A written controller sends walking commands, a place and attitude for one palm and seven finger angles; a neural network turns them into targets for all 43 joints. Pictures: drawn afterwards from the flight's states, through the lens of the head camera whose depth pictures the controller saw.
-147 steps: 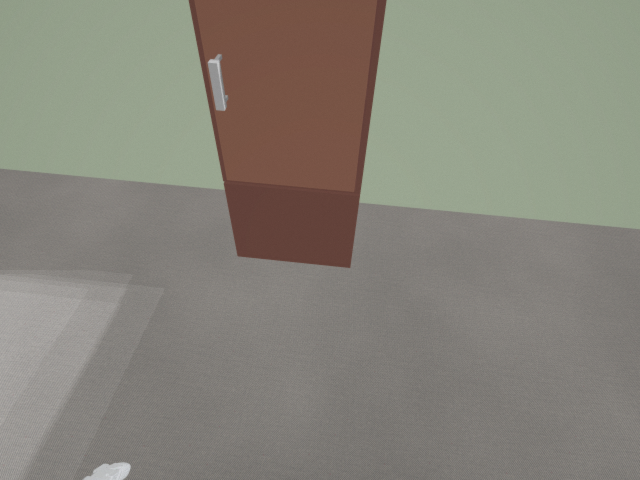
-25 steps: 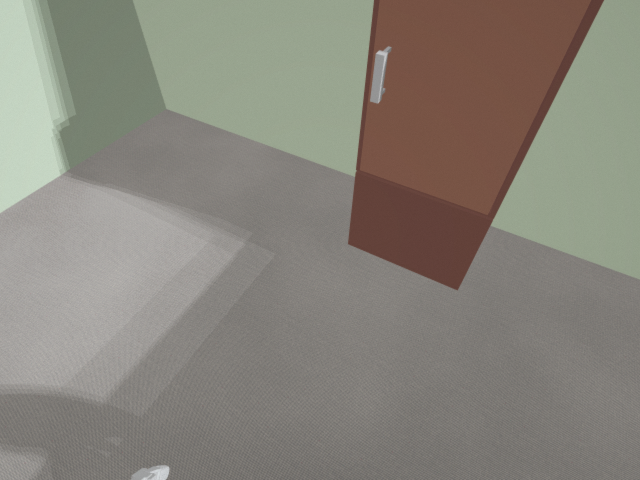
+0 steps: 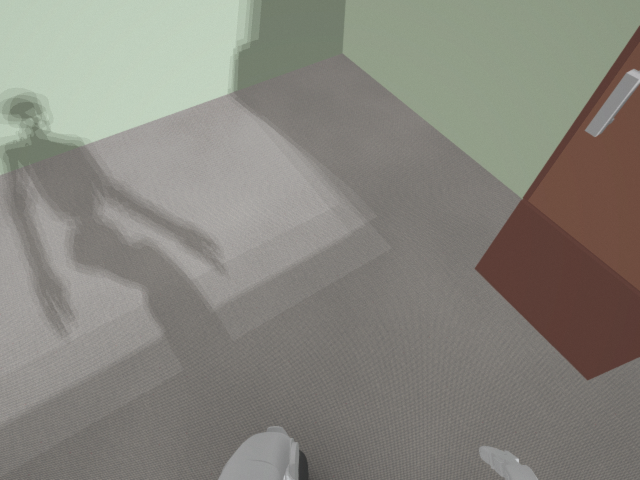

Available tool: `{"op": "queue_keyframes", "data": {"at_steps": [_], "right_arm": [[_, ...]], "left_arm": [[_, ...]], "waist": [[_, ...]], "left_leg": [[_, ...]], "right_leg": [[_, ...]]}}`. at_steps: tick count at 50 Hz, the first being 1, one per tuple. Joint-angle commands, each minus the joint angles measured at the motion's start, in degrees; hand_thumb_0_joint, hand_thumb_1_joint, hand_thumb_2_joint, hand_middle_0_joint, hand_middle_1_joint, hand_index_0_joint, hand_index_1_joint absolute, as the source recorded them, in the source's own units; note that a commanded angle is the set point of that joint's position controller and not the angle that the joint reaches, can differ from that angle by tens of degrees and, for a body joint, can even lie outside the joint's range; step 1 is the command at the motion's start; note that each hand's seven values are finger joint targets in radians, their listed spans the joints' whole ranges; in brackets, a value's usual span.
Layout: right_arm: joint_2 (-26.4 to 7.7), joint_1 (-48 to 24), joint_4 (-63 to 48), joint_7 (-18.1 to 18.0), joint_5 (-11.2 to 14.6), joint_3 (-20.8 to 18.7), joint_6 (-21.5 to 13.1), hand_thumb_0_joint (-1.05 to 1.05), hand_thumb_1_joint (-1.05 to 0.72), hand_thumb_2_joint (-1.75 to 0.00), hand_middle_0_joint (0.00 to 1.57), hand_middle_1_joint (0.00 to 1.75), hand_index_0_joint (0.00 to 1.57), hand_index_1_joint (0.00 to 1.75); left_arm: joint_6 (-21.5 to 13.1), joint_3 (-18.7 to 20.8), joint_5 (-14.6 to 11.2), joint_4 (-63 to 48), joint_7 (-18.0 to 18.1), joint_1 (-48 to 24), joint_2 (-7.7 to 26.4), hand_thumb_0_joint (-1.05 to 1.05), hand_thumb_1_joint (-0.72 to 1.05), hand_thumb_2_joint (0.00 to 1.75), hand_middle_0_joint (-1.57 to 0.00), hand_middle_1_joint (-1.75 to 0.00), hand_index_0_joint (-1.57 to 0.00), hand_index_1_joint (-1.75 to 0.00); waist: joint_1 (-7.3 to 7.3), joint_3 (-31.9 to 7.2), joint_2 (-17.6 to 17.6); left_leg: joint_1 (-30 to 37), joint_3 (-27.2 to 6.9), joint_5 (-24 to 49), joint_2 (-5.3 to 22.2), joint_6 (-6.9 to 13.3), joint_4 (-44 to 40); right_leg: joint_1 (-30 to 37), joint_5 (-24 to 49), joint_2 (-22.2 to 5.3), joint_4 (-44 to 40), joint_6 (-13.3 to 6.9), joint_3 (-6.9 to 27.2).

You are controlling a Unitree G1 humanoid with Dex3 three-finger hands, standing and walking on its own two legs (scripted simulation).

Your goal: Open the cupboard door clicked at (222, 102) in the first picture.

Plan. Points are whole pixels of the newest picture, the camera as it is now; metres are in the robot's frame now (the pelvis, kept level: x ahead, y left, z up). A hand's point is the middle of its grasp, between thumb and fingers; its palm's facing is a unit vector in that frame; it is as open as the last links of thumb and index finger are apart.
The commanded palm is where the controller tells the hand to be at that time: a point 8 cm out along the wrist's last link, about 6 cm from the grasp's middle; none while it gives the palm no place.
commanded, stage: walk to a spot facing it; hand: left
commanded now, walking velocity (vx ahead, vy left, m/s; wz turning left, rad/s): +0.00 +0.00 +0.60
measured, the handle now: (619, 101) +0.80 -0.48 +0.02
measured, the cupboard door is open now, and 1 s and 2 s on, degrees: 0 0 0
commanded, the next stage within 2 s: turn to face it in 0.06 s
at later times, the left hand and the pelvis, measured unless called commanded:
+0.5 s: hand (175, 446) +0.16 +0.23 -0.17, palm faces +0.11 -0.98 -0.18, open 7.4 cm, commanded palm none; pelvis +0.11 +0.04 +0.01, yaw +1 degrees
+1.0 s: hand (257, 358) +0.29 +0.14 -0.15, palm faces -0.25 -0.93 -0.28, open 7.4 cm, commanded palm none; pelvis +0.13 -0.03 +0.00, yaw -18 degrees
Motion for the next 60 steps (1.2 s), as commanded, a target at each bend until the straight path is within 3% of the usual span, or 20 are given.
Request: {"op": "queue_keyframes", "data": {"at_steps": [1, 2, 3, 4, 5, 7, 8, 9, 10, 14, 23, 33, 38, 41, 42, 43, 44, 46, 49, 60], "right_arm": [[-7.0, 12.0, -2.1, -1.0, -0.2, -1.6, -2.5, 0.00, -0.90, -0.90, 0.20, 0.30, 0.20, 0.30], [-12.0, 17.2, -1.1, -1.5, -0.4, -2.9, -2.9, 0.00, -0.90, -0.90, 0.20, 0.30, 0.20, 0.30], [-18.2, 20.2, -1.2, -2.1, 1.1, -4.2, -3.2, 0.00, -0.90, -0.90, 0.20, 0.30, 0.20, 0.30], [-17.0, 19.4, -0.6, -2.2, 2.3, -4.0, -2.7, 0.00, -0.90, -0.90, 0.20, 0.30, 0.20, 0.30], [-14.5, 16.1, -1.1, -2.8, 2.1, -3.6, -3.1, 0.00, -0.90, -0.90, 0.20, 0.30, 0.20, 0.30], [-10.5, 9.1, -3.2, -3.5, 1.5, -2.3, -3.5, 0.00, -0.90, -0.90, 0.20, 0.30, 0.20, 0.30], [-9.1, 5.6, -3.2, -3.5, 1.5, -1.7, -3.7, 0.00, -0.90, -0.90, 0.20, 0.30, 0.20, 0.30], [-8.0, 4.2, -3.3, -3.5, 1.5, -1.3, -4.0, 0.00, -0.90, -0.90, 0.20, 0.30, 0.20, 0.30], [-7.0, 4.4, -3.0, -3.6, 1.5, -1.1, -4.4, 0.00, -0.90, -0.90, 0.20, 0.30, 0.20, 0.30], [-4.4, 7.5, -0.5, -4.1, 1.7, -0.4, -4.8, 0.00, -0.90, -0.90, 0.20, 0.30, 0.20, 0.30], [-3.3, 12.7, 1.5, -5.8, 0.9, -0.9, -4.3, 0.00, -0.90, -0.90, 0.20, 0.30, 0.20, 0.30], [-5.3, 17.0, 3.3, -5.8, 0.4, -1.9, -3.6, 0.00, -0.90, -0.90, 0.20, 0.30, 0.20, 0.30], [-6.8, 17.3, 3.9, -4.9, 0.6, -2.4, -3.2, 0.00, -0.90, -0.90, 0.20, 0.30, 0.20, 0.30], [-7.7, 15.2, 2.8, -4.2, 1.2, -2.6, -3.1, 0.00, -0.90, -0.90, 0.20, 0.30, 0.20, 0.30], [-6.3, 14.7, 1.5, -3.8, 1.7, -2.4, -2.9, 0.00, -0.90, -0.90, 0.20, 0.30, 0.20, 0.30], [-2.9, 11.4, -1.4, -3.5, 1.5, -1.5, -2.8, 0.00, -0.90, -0.90, 0.20, 0.30, 0.20, 0.30], [-3.8, 8.4, -2.3, -4.4, 1.5, -1.6, -2.0, 0.00, -0.90, -0.90, 0.20, 0.30, 0.20, 0.30], [-2.7, 6.2, -2.5, -4.0, 1.4, -1.7, -1.0, 0.00, -0.90, -0.90, 0.20, 0.30, 0.20, 0.30], [-2.6, 10.3, -1.0, -3.5, 0.7, -2.0, -0.4, 0.00, -0.90, -0.90, 0.20, 0.30, 0.20, 0.30], [-3.6, 5.7, -5.3, -3.9, 1.5, -1.8, -1.8, 0.00, -0.90, -0.90, 0.20, 0.30, 0.20, 0.30]], "left_arm": [[-1.2, 4.2, -0.9, -5.5, 0.3, -1.3, 15.2, 0.00, 0.90, 0.90, -0.20, -0.30, -0.20, -0.30], [-1.4, 4.0, -1.9, -7.2, -0.4, -2.1, 14.0, 0.00, 0.90, 0.90, -0.20, -0.30, -0.20, -0.30], [-1.1, 3.2, -2.3, -9.4, -0.5, -2.1, 10.4, 0.00, 0.90, 0.90, -0.20, -0.30, -0.20, -0.30], [0.1, 3.9, -2.1, -10.4, 0.3, -4.4, 12.1, 0.00, 0.90, 0.90, -0.20, -0.30, -0.20, -0.30], [0.9, 3.8, -1.7, -9.9, 0.5, -7.5, 11.6, 0.00, 0.90, 0.90, -0.20, -0.30, -0.20, -0.30], [1.6, 4.6, -1.1, -8.7, 0.3, -6.8, 9.9, 0.00, 0.90, 0.90, -0.20, -0.30, -0.20, -0.30], [2.6, 4.7, -0.9, -7.4, 0.0, -4.9, 9.7, 0.00, 0.90, 0.90, -0.20, -0.30, -0.20, -0.30], [3.1, 4.6, -0.8, -6.4, -0.1, -2.5, 8.6, 0.00, 0.90, 0.90, -0.20, -0.30, -0.20, -0.30], [3.3, 4.3, -0.6, -5.4, -0.1, -1.3, 8.1, 0.00, 0.90, 0.90, -0.20, -0.30, -0.20, -0.30], [4.1, 3.8, -0.7, -3.4, 0.6, -1.6, 7.2, 0.00, 0.90, 0.90, -0.20, -0.30, -0.20, -0.30], [5.7, 5.0, -0.9, -5.7, -0.1, -12.1, 8.7, 0.00, 0.90, 0.90, -0.20, -0.30, -0.20, -0.30], [5.4, 4.3, -0.7, -9.1, -1.9, -19.5, 6.7, 0.00, 0.90, 0.90, -0.20, -0.30, -0.20, -0.30], [4.4, 4.1, -0.6, -9.7, -2.0, -19.7, 6.4, 0.00, 0.90, 0.90, -0.20, -0.30, -0.20, -0.30], [3.1, 4.9, -0.6, -8.0, -1.6, -11.7, 9.0, 0.00, 0.90, 0.90, -0.20, -0.30, -0.20, -0.30], [2.3, 5.8, -0.2, -6.7, -1.1, -7.0, 13.1, 0.00, 0.90, 0.90, -0.20, -0.30, -0.20, -0.30], [1.9, 6.9, -0.7, -5.9, -0.4, -3.4, 18.4, 0.00, 0.90, 0.90, -0.20, -0.30, -0.20, -0.30], [2.3, 6.8, -1.7, -6.1, 0.3, -4.3, 18.2, 0.00, 0.90, 0.90, -0.20, -0.30, -0.20, -0.30], [2.8, 6.4, -1.2, -8.7, 0.4, -13.1, 15.8, 0.00, 0.90, 0.90, -0.20, -0.30, -0.20, -0.30], [2.4, 5.7, -0.7, -10.8, 0.1, -19.3, 14.4, 0.00, 0.90, 0.90, -0.20, -0.30, -0.20, -0.30], [2.8, 6.9, -0.4, -12.1, -0.9, -17.2, 16.7, 0.00, 0.90, 0.90, -0.20, -0.30, -0.20, -0.30]], "waist": [[-8.59, -14.5, -7.7], [-10.75, -20.9, 1.3], [-10.15, -27.0, 11.3], [-9.44, -26.5, 2.9], [-9.07, -20.8, 2.2], [-5.00, -13.0, 2.7], [-2.37, -10.1, 3.3], [-1.22, -9.4, 4.6], [-0.66, -9.3, 3.8], [-0.26, -8.3, 7.5], [-2.88, -2.0, 5.2], [-5.89, -5.2, 6.3], [-5.59, -6.6, 8.1], [-0.70, -10.2, 5.3], [1.42, -13.2, -3.2], [2.46, -13.5, -14.3], [2.56, -12.9, -8.5], [-0.10, -4.9, -5.7], [-3.93, -4.2, -3.3], [-2.09, -9.8, -10.5]], "left_leg": [[23.0, 1.2, 6.6, -2.7, 3.7, -17.3], [41.4, -11.9, 32.3, 9.5, 8.6, -16.6], [50.6, -31.9, 66.3, 24.9, 17.1, -13.1], [48.5, -26.2, 61.7, 25.3, 18.6, -15.2], [42.0, -24.1, 57.2, 21.9, 13.0, -19.3], [29.2, -18.2, 48.7, 15.5, 1.3, -21.4], [24.8, -14.1, 44.8, 12.9, -1.0, -23.4], [21.8, -11.6, 42.2, 11.8, 2.4, -24.6], [21.5, -10.5, 42.7, 10.9, 3.0, -25.2], [21.5, -8.2, 45.1, 9.1, -4.1, -27.0], [27.0, -9.8, 36.9, 15.6, 2.8, -27.0], [35.0, -5.7, 36.8, 19.9, 8.9, -22.7], [33.3, 0.0, 42.3, 20.0, 6.6, -18.1], [27.1, 4.7, 41.2, 18.4, 2.2, -5.3], [15.5, 7.1, 25.7, 14.7, -1.2, 7.5], [-0.1, 5.9, -20.4, 4.5, -5.1, 22.6], [-0.7, -4.6, -24.1, 5.6, -4.3, 25.4], [-1.4, -6.9, -18.3, 7.5, -4.2, 24.8], [3.4, -6.7, -12.0, 6.2, -5.3, 19.1], [10.7, -6.1, -11.3, 1.2, -5.5, -4.4]], "right_leg": [[-1.6, 64.6, -13.1, 26.2, -2.5, 3.4], [-18.2, 27.9, -6.6, 41.9, 0.5, 4.5], [-33.6, -12.4, -0.1, 57.0, 2.1, 11.3], [-35.1, -9.6, -1.8, 58.3, 1.5, 17.8], [-36.0, -4.0, -3.1, 57.4, 2.6, 18.2], [-32.7, 0.2, -3.9, 53.0, 3.5, 18.7], [-30.6, 3.2, -4.0, 50.6, 3.7, 18.4], [-28.7, 4.6, -3.4, 48.8, 3.8, 18.0], [-28.4, 6.2, -2.6, 48.2, 3.7, 17.5], [-27.2, 10.6, -0.3, 44.9, 3.0, 19.0], [-34.3, 7.2, 1.7, 41.1, 2.8, 21.8], [-31.8, 0.0, 1.2, 27.4, 0.5, 16.1], [-25.1, 1.1, 3.1, 18.8, -1.5, 12.5], [-11.5, 13.2, 3.3, 5.9, -3.4, 12.7], [-0.1, 30.3, -4.7, 1.5, -7.6, 23.8], [5.4, 60.9, -18.8, 0.2, -16.4, 43.5], [1.5, 56.9, -19.6, -0.4, -19.4, 40.7], [-10.4, 34.3, -13.9, -4.6, -16.3, 37.5], [-17.0, 27.8, -8.9, -6.2, -12.5, 32.3], [-13.2, 35.3, -5.0, 0.0, -11.8, 39.5]]}}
